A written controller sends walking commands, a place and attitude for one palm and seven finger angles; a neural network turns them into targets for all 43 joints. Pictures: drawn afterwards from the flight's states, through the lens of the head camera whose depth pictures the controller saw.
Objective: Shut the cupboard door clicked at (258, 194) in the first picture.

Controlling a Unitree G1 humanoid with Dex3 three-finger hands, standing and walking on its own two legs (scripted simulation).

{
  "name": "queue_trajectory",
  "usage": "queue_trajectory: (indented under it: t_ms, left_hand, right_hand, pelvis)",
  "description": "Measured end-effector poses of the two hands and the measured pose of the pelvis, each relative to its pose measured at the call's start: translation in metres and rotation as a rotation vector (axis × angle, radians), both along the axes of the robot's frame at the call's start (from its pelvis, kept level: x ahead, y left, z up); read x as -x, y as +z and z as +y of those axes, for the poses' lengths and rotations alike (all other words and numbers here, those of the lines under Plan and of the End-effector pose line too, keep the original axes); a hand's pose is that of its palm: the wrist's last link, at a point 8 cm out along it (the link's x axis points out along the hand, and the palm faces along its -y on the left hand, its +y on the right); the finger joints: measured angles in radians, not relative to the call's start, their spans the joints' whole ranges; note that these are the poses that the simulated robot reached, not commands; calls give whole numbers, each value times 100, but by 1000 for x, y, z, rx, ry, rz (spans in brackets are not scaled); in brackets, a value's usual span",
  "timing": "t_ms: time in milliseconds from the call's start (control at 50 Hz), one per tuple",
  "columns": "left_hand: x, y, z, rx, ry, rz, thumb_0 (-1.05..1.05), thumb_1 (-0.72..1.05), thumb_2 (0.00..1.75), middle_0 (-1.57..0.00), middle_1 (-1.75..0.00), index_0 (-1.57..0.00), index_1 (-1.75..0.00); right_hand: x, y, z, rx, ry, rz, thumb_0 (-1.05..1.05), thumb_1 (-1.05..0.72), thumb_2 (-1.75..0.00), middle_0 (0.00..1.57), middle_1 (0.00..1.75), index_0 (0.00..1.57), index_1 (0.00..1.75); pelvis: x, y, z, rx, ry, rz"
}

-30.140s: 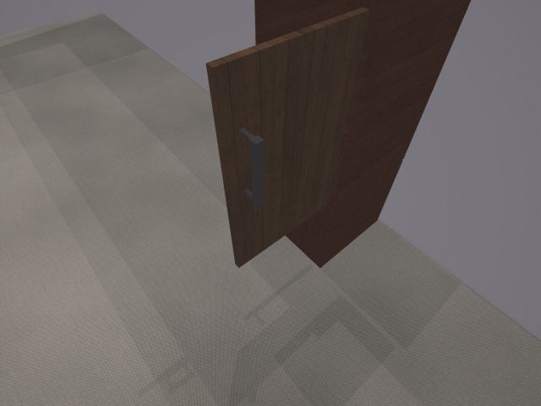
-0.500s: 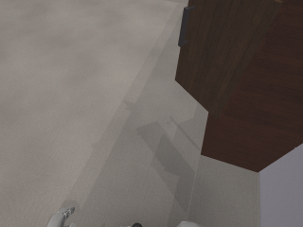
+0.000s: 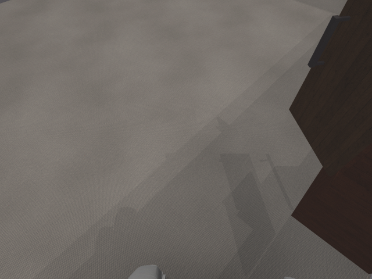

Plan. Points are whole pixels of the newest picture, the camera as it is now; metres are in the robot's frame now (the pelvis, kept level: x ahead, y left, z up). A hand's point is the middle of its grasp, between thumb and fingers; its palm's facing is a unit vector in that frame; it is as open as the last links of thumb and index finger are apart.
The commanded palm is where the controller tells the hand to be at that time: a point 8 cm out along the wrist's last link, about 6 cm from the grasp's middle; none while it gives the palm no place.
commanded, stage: walk to a spot facing it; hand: left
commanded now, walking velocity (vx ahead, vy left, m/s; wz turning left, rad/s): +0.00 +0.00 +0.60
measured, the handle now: (327, 43) +0.84 -0.41 +0.03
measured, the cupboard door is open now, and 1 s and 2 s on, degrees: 53 53 53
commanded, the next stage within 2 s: turn to face it in 1.60 s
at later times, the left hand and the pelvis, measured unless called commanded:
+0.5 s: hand (85, 277) +0.12 +0.25 -0.14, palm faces +0.21 -0.94 -0.25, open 7.4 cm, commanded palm none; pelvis +0.04 +0.01 +0.00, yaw +14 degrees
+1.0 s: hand out of the picture +0.03 +0.15 -0.17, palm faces +0.62 -0.76 -0.20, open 7.3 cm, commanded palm none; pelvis +0.19 +0.04 +0.00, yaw +35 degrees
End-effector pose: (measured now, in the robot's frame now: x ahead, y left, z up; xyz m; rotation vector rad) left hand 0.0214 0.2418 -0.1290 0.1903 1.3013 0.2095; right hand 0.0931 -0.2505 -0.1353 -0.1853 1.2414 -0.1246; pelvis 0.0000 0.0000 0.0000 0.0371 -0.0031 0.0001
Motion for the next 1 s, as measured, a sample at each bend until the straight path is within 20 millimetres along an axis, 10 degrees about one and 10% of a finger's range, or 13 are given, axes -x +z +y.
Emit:
queue_trajectory:
  t_ms: [100, 200, 460, 580, 800, 1000]
  left_hand:
    - [41, -27, 28, 30, 103, 61, 0, 91, 90, -20, -30, -20, -30]
    - [43, -24, 48, 31, 145, 60, 0, 91, 90, -20, -30, -20, -30]
    - [-62, 18, 56, -15, 121, -203, 0, 91, 90, -20, -30, -19, -30]
    - [-108, 24, 35, -71, 128, -291, 0, 91, 90, -20, -30, -20, -30]
    - [-52, 20, -15, -21, 430, -121, 0, 93, 90, -20, -30, -20, -30]
    - [21, -5, -60, 127, 685, 158, 0, 92, 90, -20, -30, -20, -30]
  right_hand:
    - [-50, 8, 31, 43, 117, -124, 1, -90, -90, 20, 30, 20, 30]
    - [-57, 25, 50, 70, 177, -160, 1, -90, -90, 20, 30, 20, 30]
    - [-1, 10, 31, 33, 161, 75, 1, -90, -90, 20, 30, 20, 30]
    - [-10, -18, 1, 13, 162, 193, 1, -90, -90, 20, 30, 20, 30]
    - [-163, -1, 27, -9, 371, 104, 1, -91, -90, 20, 30, 20, 30]
    - [-320, 5, 158, -32, 661, -55, 1, -91, -90, 19, 30, 19, 30]
  pelvis:
    - [1, -15, 20, 23, 66, 2]
    - [1, -7, 30, 47, 110, -10]
    - [-33, 6, 19, 42, 232, 1]
    - [-72, -9, -3, 22, 302, 6]
    - [-139, 11, -2, 9, 484, -3]
    - [-187, -1, 43, 50, 613, -9]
